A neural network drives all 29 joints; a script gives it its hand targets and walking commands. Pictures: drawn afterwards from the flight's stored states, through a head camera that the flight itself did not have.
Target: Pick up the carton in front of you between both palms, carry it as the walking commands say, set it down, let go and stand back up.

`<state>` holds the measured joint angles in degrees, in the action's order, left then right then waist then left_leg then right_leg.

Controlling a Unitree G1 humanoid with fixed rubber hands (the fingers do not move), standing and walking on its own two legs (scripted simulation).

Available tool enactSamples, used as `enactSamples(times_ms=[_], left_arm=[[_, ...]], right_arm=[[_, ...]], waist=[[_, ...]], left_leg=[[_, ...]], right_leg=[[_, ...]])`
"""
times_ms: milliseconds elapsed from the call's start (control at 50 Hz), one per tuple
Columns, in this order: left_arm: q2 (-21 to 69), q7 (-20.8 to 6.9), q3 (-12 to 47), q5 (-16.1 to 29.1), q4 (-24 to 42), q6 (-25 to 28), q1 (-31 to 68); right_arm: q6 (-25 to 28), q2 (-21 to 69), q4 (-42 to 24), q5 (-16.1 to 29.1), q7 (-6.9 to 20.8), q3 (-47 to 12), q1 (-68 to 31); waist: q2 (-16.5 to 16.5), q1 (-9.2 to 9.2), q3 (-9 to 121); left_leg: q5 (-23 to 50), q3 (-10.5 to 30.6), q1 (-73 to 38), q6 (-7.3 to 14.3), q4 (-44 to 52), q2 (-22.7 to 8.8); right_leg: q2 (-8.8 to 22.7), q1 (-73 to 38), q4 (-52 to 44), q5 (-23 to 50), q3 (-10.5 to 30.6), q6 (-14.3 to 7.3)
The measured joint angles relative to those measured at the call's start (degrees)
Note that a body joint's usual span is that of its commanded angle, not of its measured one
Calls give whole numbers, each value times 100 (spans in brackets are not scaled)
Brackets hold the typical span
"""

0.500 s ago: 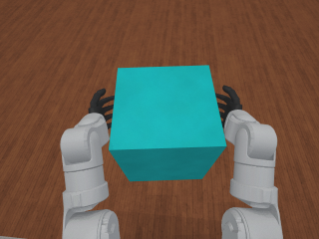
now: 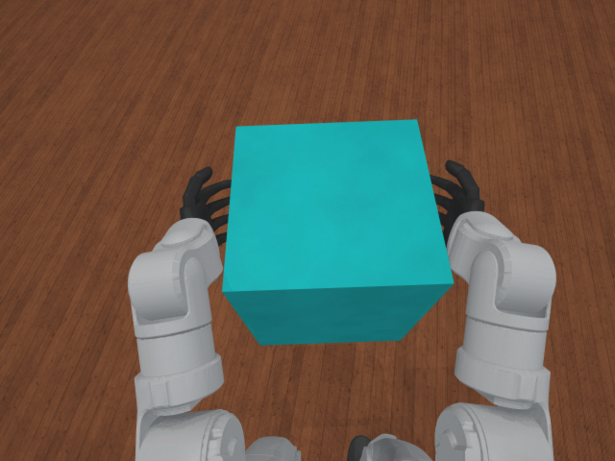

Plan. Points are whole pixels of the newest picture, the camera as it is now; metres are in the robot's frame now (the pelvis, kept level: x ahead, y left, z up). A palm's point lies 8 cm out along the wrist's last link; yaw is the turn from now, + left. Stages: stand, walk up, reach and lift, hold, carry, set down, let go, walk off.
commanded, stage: carry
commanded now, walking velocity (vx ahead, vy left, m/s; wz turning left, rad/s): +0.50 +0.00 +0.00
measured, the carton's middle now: (328, 247) +0.36 +0.02 +0.05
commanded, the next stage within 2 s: none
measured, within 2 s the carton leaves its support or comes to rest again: neither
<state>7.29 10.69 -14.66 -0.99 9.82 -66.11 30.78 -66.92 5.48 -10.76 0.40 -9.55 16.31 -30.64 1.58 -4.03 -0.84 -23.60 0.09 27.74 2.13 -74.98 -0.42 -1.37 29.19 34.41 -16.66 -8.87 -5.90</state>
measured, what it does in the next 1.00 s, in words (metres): climbs: left foot, then right foot 0.03 m higher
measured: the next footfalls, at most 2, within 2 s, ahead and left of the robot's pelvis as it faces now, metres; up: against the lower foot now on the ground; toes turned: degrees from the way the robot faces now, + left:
left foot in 0.34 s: +0.36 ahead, +0.13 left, +0.02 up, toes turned +5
right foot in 0.80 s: +0.65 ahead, -0.08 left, +0.06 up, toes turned -7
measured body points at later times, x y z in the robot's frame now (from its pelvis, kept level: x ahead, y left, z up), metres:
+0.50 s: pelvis +0.28 +0.05 +0.03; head +0.30 +0.06 +0.48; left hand +0.64 +0.17 +0.15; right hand +0.61 -0.13 +0.15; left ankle +0.32 +0.12 -0.70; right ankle +0.22 -0.07 -0.59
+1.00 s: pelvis +0.56 +0.00 +0.06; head +0.60 +0.00 +0.51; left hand +0.90 +0.18 +0.18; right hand +0.93 -0.12 +0.17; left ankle +0.52 +0.12 -0.56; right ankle +0.61 -0.07 -0.66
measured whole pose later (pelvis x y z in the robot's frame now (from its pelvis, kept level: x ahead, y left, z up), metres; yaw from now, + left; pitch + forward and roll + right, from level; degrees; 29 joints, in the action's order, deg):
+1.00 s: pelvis +0.56 +0.00 +0.06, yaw +0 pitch +5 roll +0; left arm 6.6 10.8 -15.0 0.2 7.6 -65.6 30.2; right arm -66.7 8.0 -9.8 -2.1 -9.2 18.1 -30.4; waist 1.2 -5.4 0.0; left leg -22.4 -1.0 36.5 2.6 -74.6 -1.2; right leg -0.2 24.6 32.7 -19.0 -8.3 -4.7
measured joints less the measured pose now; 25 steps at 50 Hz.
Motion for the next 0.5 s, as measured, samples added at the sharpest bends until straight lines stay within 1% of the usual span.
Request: enactSamples(times_ms=[60,160,220,260,300,320,340,360,380,400,420,440,460,500], left_arm=[[-6,-1,-38,131,167,72,-128],[-75,-5,16,297,311,187,-121],[-110,-3,85,311,309,144,-42],[-131,-1,131,275,217,84,27],[-155,1,160,209,63,-9,86],[-184,-1,149,172,-9,-70,108],[-241,-13,119,138,-73,-131,127],[-319,-43,79,125,-152,-162,134],[-381,-69,43,125,-227,-184,120],[-396,-87,7,114,-297,-208,104],[-357,-100,-44,82,-362,-229,97],[-281,-113,-115,31,-416,-239,94],[-189,-120,-189,-24,-441,-239,90],[-23,-136,-303,-139,-394,-207,64]], right_arm=[[74,235,-193,-158,32,83,62],[187,271,-545,-236,13,-39,220],[132,192,-666,-240,1,-93,255],[48,99,-630,-232,1,-117,235],[-44,12,-466,-217,7,-130,186],[-79,-11,-317,-215,12,-140,122],[-89,-8,-116,-218,19,-157,22],[-68,16,96,-219,24,-182,-76],[-55,48,281,-246,5,-198,-152],[-56,81,400,-267,-18,-194,-169],[-69,103,456,-277,-35,-181,-133],[-84,113,471,-254,-42,-166,-69],[-85,114,467,-223,-58,-151,-2],[-47,104,438,-146,-79,-133,84]], waist=[[-42,-87,-129],[-82,-97,-96],[-124,-63,83],[-155,-19,256],[-210,53,455],[-252,116,540],[-304,209,595],[-367,339,594],[-340,482,567],[-292,602,522],[-248,691,484],[-215,750,454],[-202,785,420],[-210,816,354]], left_leg=[[171,-72,775,32,163,-89],[423,-204,1458,-36,1210,-265],[764,-322,1445,-45,2125,-331],[915,-455,1278,-15,2739,-321],[978,-650,978,45,3350,-242],[997,-773,738,89,3693,-156],[921,-872,504,140,3905,-70],[762,-947,435,151,3767,-8],[605,-959,378,152,3637,12],[503,-939,274,158,3627,30],[464,-908,146,155,3705,48],[457,-878,9,142,3824,58],[444,-859,-137,150,3960,68],[409,-837,-434,160,4239,79]], right_leg=[[15,-410,-328,-90,61,24],[44,-1077,-699,-368,151,91],[71,-1495,-887,-588,230,194],[107,-1774,-972,-777,279,281],[179,-2033,-972,-1025,332,391],[247,-2114,-828,-1201,357,440],[347,-2079,-428,-1406,363,464],[477,-1864,276,-1391,401,467],[439,-1523,1199,-1231,568,478],[341,-1141,2127,-1158,721,444],[254,-749,2932,-1095,809,407],[202,-375,3518,-999,836,383],[199,-42,3856,-873,828,366],[273,512,3994,-621,777,335]])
